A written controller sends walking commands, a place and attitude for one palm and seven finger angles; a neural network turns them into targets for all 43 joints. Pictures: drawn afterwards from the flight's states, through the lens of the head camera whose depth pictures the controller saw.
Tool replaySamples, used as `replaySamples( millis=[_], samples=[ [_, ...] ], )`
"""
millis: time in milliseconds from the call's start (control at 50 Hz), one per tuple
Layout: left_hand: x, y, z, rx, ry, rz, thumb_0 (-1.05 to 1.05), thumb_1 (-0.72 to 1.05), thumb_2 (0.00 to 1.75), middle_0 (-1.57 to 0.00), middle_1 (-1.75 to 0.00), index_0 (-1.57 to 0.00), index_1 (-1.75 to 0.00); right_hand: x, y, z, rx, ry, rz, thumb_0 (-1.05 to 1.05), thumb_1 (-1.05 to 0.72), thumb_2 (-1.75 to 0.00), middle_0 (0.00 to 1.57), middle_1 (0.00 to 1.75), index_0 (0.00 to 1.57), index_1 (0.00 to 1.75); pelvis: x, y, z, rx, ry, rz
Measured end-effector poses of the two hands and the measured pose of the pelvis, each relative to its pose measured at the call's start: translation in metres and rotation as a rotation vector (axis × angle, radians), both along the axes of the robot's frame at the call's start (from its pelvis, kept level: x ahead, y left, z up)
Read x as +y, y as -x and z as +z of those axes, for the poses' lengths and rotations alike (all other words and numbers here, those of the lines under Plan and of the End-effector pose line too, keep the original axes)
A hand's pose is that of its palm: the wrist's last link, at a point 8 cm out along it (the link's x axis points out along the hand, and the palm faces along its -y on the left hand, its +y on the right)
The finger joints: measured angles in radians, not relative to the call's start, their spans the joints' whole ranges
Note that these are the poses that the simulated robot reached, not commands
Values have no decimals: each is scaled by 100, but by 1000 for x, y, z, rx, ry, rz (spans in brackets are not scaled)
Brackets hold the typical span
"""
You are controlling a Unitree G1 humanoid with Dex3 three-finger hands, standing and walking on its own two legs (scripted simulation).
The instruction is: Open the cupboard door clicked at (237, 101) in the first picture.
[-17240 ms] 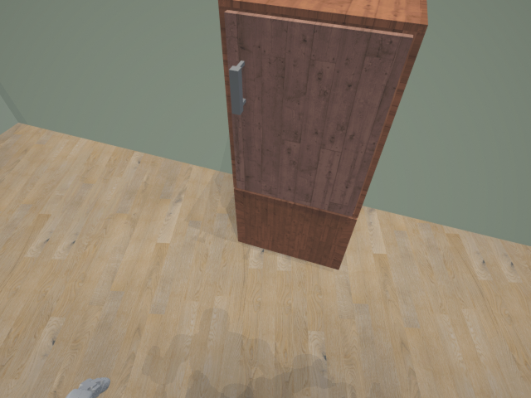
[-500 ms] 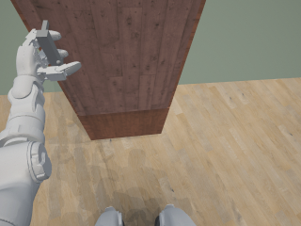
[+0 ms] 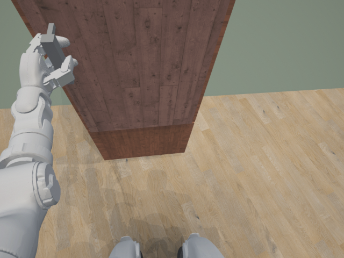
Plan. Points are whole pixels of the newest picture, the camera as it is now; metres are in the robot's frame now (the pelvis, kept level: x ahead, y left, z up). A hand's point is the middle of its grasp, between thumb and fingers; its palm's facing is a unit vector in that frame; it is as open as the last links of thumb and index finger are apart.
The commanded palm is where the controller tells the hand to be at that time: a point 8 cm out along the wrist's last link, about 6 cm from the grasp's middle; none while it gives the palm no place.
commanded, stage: pull the door open along its arc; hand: left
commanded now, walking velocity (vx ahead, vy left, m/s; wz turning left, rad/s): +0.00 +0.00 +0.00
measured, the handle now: (60, 55) +0.57 +0.22 +0.10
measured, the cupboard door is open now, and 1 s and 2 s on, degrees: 1 38 41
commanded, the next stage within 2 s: open thumb and fingers to let go in 0.98 s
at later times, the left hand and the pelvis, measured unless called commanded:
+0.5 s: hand (78, 107) +0.42 +0.16 +0.10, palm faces +0.19 -0.98 +0.10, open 6.4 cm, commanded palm +0.36 +0.21 +0.09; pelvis +0.02 +0.00 +0.02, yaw +0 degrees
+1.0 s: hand (130, 158) +0.30 +0.06 +0.10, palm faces +0.43 -0.90 +0.01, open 6.3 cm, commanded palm +0.24 +0.09 +0.09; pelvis +0.00 -0.04 +0.02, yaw +3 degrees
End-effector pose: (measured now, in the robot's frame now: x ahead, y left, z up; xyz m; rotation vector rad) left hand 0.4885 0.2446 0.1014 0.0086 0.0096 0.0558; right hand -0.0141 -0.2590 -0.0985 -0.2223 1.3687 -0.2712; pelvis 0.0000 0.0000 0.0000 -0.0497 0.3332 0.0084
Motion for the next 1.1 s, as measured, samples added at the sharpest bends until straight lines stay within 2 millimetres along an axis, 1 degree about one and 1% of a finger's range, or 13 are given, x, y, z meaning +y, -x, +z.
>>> replaySamples(
  millis=[140,220,280,400,480,560,620,680,740,800,960,1020,1100],
  samples=[
    [0,7,0,-6,-2,-10,1,69,78,-35,-135,-34,-135,-1,-6,2,-25,-6,-14,1,-90,-89,20,29,20,30,-1,-3,3,-8,-5,-13],
    [-2,19,-1,-15,5,-19,1,69,76,-35,-134,-34,-135,-1,-16,3,-53,-18,-16,1,-90,-89,20,29,20,30,-1,-7,6,-23,-10,-20],
    [-5,33,-2,-21,4,-31,1,69,74,-35,-134,-34,-134,-1,-30,5,-90,-28,-13,1,-90,-89,20,29,20,30,-2,-11,9,-39,-14,-23],
    [-16,69,-3,-33,21,-45,0,67,73,-35,-134,-33,-132,0,-71,12,-213,-48,20,1,-90,-90,20,29,20,30,-2,-16,15,-78,-20,-24],
    [-32,97,-6,-48,95,99,2,65,74,-34,-134,-34,-130,5,-106,15,-310,-73,81,1,-91,-90,20,29,20,30,-2,-16,18,-98,-23,-16],
    [-51,122,-6,-55,101,235,1,65,76,-34,-135,-35,-129,13,-140,19,-396,-103,154,1,-91,-90,20,29,20,30,-5,-13,18,-116,-32,-7],
    [-68,142,-4,-52,80,318,1,65,77,-34,-133,-34,-129,20,-159,22,-448,-129,201,1,-91,-90,20,29,20,30,-8,-12,17,-131,-37,1],
    [-84,161,-3,-44,58,381,0,66,78,-34,-132,-33,-130,26,-173,24,-483,-150,237,1,-91,-90,20,29,20,30,-12,-10,18,-151,-42,12],
    [-99,177,-1,-34,37,413,0,67,79,-33,-132,-32,-130,29,-181,26,-500,-158,262,1,-91,-90,20,29,20,30,-17,-8,18,-171,-46,24],
    [-110,189,-1,-25,21,428,0,68,79,-32,-132,-32,-131,29,-184,28,-507,-156,276,1,-90,-90,20,29,20,30,-22,-6,19,-191,-51,33],
    [-139,221,0,-10,25,409,0,67,76,-30,-133,-32,-132,15,-181,29,-512,-145,280,1,-90,-90,20,29,20,30,-34,-3,21,-227,-58,46],
    [-151,233,1,-8,9,371,0,67,75,-31,-133,-32,-132,10,-180,30,-518,-144,273,1,-90,-90,20,29,20,30,-38,-3,22,-238,-63,46],
    [-161,242,1,-7,-1,345,0,66,75,-32,-133,-33,-132,5,-181,31,-532,-137,271,1,-90,-90,20,29,20,30,-42,-3,23,-253,-66,51]
  ],
)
